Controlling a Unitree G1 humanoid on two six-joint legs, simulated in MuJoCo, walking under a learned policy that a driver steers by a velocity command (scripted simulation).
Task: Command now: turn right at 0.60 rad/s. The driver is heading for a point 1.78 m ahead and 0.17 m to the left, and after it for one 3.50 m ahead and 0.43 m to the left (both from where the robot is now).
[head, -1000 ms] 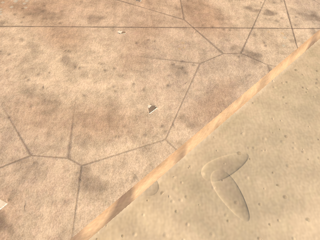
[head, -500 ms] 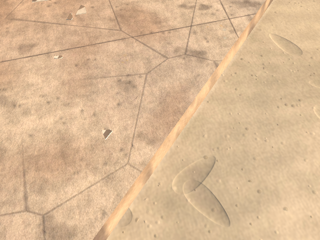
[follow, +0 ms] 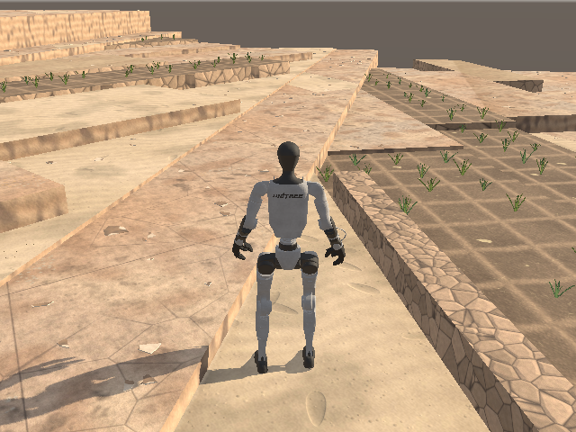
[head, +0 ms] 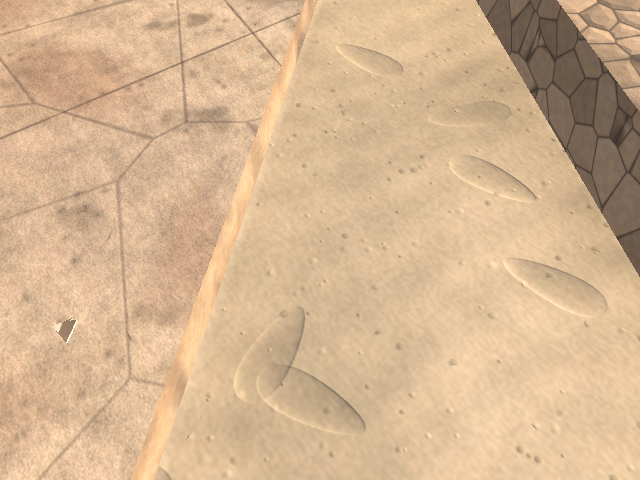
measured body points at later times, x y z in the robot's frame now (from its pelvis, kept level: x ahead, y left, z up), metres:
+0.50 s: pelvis +0.01 -0.01 +0.00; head +0.04 +0.00 +0.45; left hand +0.24 +0.22 -0.10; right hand +0.10 -0.31 -0.10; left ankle +0.04 +0.12 -0.74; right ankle +0.01 -0.12 -0.74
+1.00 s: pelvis +0.03 +0.00 +0.00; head +0.04 +0.00 +0.45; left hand +0.21 +0.23 -0.12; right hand +0.11 -0.27 -0.11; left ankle +0.04 +0.12 -0.74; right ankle +0.01 -0.12 -0.74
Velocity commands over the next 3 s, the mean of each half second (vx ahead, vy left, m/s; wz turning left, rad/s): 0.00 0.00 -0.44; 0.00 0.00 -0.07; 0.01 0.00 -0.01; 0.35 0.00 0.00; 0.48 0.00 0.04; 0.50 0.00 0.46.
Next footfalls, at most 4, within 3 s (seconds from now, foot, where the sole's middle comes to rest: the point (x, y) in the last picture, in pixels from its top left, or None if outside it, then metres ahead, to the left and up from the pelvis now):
0.02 right None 0.05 -0.13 -0.77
0.46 left None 0.08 0.11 -0.77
1.74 right None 0.11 -0.16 -0.77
2.22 left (346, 439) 0.52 -0.03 -0.77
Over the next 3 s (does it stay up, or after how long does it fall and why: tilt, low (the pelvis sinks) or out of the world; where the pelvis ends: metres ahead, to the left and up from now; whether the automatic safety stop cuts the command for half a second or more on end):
stays up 0.72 -0.20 0.01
